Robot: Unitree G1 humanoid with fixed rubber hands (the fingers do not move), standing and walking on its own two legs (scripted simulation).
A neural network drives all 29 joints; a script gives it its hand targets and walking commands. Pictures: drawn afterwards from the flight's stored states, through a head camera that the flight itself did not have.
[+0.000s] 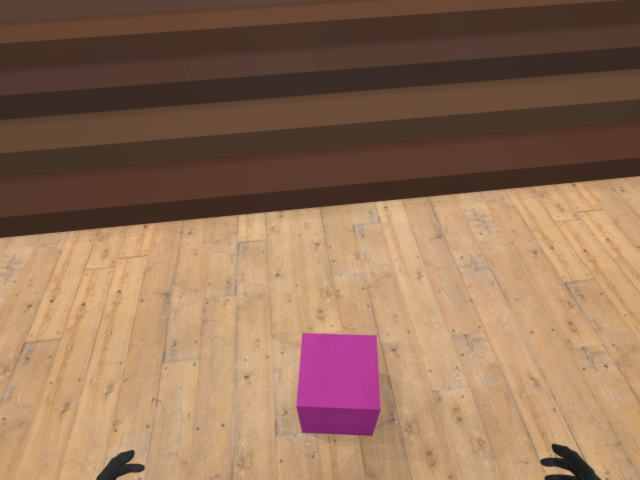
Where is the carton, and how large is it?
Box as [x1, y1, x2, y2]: [296, 333, 380, 435]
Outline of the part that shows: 302,333 296,404 302,432 372,435 380,409 376,335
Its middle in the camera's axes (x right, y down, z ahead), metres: +0.05 +0.43 +1.12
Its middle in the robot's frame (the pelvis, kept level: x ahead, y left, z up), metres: +0.45 -0.01 -0.66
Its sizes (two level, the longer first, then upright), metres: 0.210 0.200 0.250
